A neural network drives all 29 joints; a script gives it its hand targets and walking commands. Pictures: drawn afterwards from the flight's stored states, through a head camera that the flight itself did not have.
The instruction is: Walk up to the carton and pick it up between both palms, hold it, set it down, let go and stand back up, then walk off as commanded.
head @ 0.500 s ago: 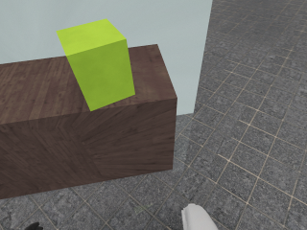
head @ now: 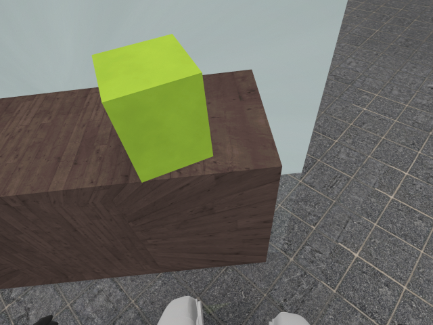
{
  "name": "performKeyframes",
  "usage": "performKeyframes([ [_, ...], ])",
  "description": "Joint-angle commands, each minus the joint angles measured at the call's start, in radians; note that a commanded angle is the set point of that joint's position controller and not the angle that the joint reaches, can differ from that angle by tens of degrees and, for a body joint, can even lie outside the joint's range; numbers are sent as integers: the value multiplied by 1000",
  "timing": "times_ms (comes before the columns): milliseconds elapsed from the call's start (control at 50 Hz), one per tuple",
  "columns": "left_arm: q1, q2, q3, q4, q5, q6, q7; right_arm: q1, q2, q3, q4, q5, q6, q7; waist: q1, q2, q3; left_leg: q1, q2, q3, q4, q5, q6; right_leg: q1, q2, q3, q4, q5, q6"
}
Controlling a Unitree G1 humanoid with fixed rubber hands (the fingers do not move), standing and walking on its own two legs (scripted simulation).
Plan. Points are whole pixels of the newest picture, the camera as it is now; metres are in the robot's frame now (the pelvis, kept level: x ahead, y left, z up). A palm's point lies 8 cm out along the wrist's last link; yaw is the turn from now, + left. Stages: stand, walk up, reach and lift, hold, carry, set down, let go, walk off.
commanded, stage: walk up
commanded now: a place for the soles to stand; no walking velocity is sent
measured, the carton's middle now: (156, 109) +0.59 +0.18 +0.07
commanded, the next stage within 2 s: none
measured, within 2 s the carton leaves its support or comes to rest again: neither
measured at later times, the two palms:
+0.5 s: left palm (2, 324) +0.14 +0.44 -0.06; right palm (361, 303) +0.19 -0.24 -0.11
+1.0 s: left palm out of the picture +0.15 +0.53 -0.07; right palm (313, 305) +0.18 -0.15 -0.11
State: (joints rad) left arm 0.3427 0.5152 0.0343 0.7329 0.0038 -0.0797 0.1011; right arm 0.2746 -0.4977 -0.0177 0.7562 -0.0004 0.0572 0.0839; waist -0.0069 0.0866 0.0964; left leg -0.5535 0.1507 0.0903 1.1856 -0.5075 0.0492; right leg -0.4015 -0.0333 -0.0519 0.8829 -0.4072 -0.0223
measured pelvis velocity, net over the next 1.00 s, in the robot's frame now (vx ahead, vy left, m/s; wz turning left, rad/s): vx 0.08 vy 0.18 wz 0.04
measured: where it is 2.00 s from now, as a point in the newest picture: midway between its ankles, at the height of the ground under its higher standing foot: outside the picture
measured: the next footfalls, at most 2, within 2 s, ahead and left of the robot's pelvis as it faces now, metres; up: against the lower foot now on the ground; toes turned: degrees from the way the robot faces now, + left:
left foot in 0.10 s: +0.13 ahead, +0.16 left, +0.00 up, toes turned +11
right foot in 0.42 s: +0.20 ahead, -0.05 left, +0.00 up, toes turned -3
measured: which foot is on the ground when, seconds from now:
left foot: up 0.00-0.08, down 0.10-0.44, up 0.46-0.68, down 0.70-1.00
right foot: down 0.00-0.12, up 0.14-0.40, down 0.42-0.74, up 0.76-1.00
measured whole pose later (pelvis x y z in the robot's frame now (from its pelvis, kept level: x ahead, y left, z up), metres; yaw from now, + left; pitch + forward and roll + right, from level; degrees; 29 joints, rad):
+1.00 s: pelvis +0.08 +0.18 -0.02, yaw +2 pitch -2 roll +0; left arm 0.32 0.49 0.03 0.74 0.00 -0.06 0.13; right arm 0.22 -0.50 -0.02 0.75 0.00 0.03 0.04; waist -0.03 0.04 0.13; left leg -0.46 0.03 0.20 1.02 -0.53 0.09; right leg -0.65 -0.10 0.01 1.26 -0.50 -0.03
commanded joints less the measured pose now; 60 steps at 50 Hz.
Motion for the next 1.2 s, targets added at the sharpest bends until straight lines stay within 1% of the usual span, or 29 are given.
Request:
performKeyframes([
  [0, 22, 374, 141, 2, 28, -33, 37, -54, -206, -152, -103, -60, 9, 11, 7, -218, -47, -72, 44, -139, -91, 22, -58, -47, -305, 433, -381, -217, -238],
  [60, -82, 356, 124, -6, 19, -25, 39, 92, -211, -169, -56, -62, -13, -1, -110, -124, -103, 237, 11, -110, -323, 138, -63, -215, -260, 303, -131, 3, -182],
  [80, -93, 277, 95, -6, 19, -16, 41, 218, -220, -180, -7, -69, -24, -11, -175, 24, -155, 453, -43, -133, -459, 69, -56, -341, -166, 146, 138, 89, -107],
  [100, -56, 139, 42, -6, 13, -9, 42, 255, -284, -192, -7, -80, -29, -23, -202, 375, -92, 480, 80, -369, -710, 44, -52, -543, 35, -22, 452, -106, -31],
  [120, -29, 141, 40, -11, -1, 3, 53, 136, -324, -189, -53, -65, -36, -27, -139, 335, -46, 406, 196, -543, -893, -28, -34, -579, 94, 2, 516, -243, -15],
  [140, 7, 218, 58, 19, -5, 8, 56, 44, -358, -186, -75, -54, -35, -23, -105, 226, -59, 369, 242, -600, -941, -121, 22, -534, 40, 62, 519, -194, -32],
  [200, 33, 268, 73, 50, -11, 3, 50, 20, -257, -154, -93, -59, -35, -31, -68, 94, -36, 369, 200, -454, -774, 182, 39, -477, -18, 38, 460, -131, -29],
  [320, 97, 207, 71, 62, -24, -11, 44, -13, -212, -139, -121, -75, -28, -34, -64, 72, -75, 296, 161, -243, -600, 451, 140, -236, -29, -66, 137, -87, -26],
  [360, 217, 187, 78, 112, -27, -19, 49, -106, -201, -131, -150, -73, -15, -30, 5, 49, -99, 156, 109, -137, -465, 475, 122, -7, -9, -89, -57, 109, -38],
  [380, 334, 196, 90, 157, -24, -24, 56, -177, -178, -122, -179, -67, -9, -28, 77, -13, -136, 53, 53, -75, -291, 555, 87, 166, 9, -65, -168, 212, -48],
  [400, 413, 254, 119, 177, -13, -27, 66, -177, -123, -103, -198, -61, -13, -33, 130, -128, -198, -77, 0, -52, -90, 562, 39, 332, -41, 77, -218, 265, -81],
  [420, 419, 340, 142, 152, 1, -21, 76, -140, -79, -89, -219, -57, -12, -39, 134, -306, -226, -302, -96, -52, 69, 120, -12, 438, -266, 491, -294, 358, -174],
  [440, 312, 385, 141, 90, 5, -17, 78, -127, -129, -102, -221, -67, 6, -43, 93, -206, -218, -307, -97, -160, 184, -115, -35, 312, -450, 808, -439, 124, -269],
  [460, 201, 399, 141, 44, -5, -18, 75, -123, -203, -129, -203, -71, 19, -38, 79, -119, -184, -257, -58, -205, 259, -155, -49, 194, -518, 876, -482, -26, -347],
  [480, 146, 381, 131, 32, -2, -23, 77, -147, -220, -137, -190, -74, 25, -33, 63, -75, -100, -253, -37, -213, 259, -139, -52, 102, -484, 812, -471, -37, -349],
  [540, 48, 343, 117, 8, 17, -25, 68, -81, -212, -149, -161, -64, 19, -17, -1, -154, -43, -133, 0, -194, 178, -72, -46, -87, -358, 536, -331, 49, -280],
  [620, 26, 384, 131, 4, 28, -27, 61, -100, -221, -160, -170, -61, 18, -4, 2, -247, -74, -37, 20, -170, 35, -127, -53, -178, -353, 482, -277, 20, -278],
  [660, -37, 388, 130, -1, 25, -24, 61, -63, -223, -166, -144, -56, 8, -2, -38, -233, -84, 100, 9, -158, -159, -50, -54, -269, -323, 433, -214, -10, -239],
  [680, -69, 340, 113, -2, 26, -17, 58, 34, -222, -173, -98, -55, -4, -5, -94, -154, -134, 279, -26, -163, -321, -33, -51, -358, -242, 320, -33, -14, -176],
  [700, -81, 249, 81, -4, 27, -8, 59, 157, -240, -183, -49, -62, -16, -15, -162, 31, -169, 459, -40, -226, -536, -118, -46, -507, -101, 129, 258, -22, -89],
  [720, -50, 125, 41, -8, 18, -4, 60, 131, -294, -187, -63, -67, -25, -29, -144, 315, -104, 412, 152, -502, -738, -87, -37, -673, 51, 3, 479, -252, -24],
  [740, -40, 186, 49, -7, 12, -3, 71, 38, -338, -182, -89, -50, -33, -39, -102, 183, -95, 344, 220, -553, -780, 133, -13, -625, 28, 69, 515, -210, -18],
  [780, -78, 251, 70, 25, 0, 0, 66, -50, -314, -169, -102, -51, -33, -49, -97, 59, -69, 278, 221, -556, -781, 151, -1, -546, -18, 111, 512, -166, -26],
  [860, -24, 242, 85, 38, -3, 14, 33, -42, -247, -146, -75, -40, -58, -70, -49, -40, -51, 323, 196, -466, -692, 296, -29, -461, -42, 97, 436, -105, -19],
  [1040, -44, 183, 72, 27, -7, 8, 10, 0, -229, -138, -39, -38, -76, -83, -71, 32, -152, 416, 183, -315, -558, 602, 47, -328, -42, -13, 205, -55, -24],
  [1120, 88, 173, 74, 77, -7, -5, 12, -135, -204, -122, -75, -23, -61, -76, 20, -29, -194, 198, 130, -175, -398, 539, 41, 13, 6, -55, -65, 135, -44],
  [1140, 159, 200, 86, 100, 2, -12, 19, -176, -169, -108, -96, -20, -58, -73, 65, -93, -211, 82, 86, -115, -265, 523, 2, 150, 10, 4, -142, 174, -66],
  [1160, 230, 270, 111, 108, 15, -18, 27, -176, -123, -95, -117, -15, -55, -71, 103, -251, -251, -112, 16, -65, -61, 419, -43, 306, -128, 285, -195, 243, -135],
  [1180, 211, 360, 129, 74, 10, -15, 35, -172, -107, -89, -138, -21, -47, -76, 110, -373, -238, -284, -116, -65, 95, -102, -80, 323, -369, 720, -354, 298, -282],
])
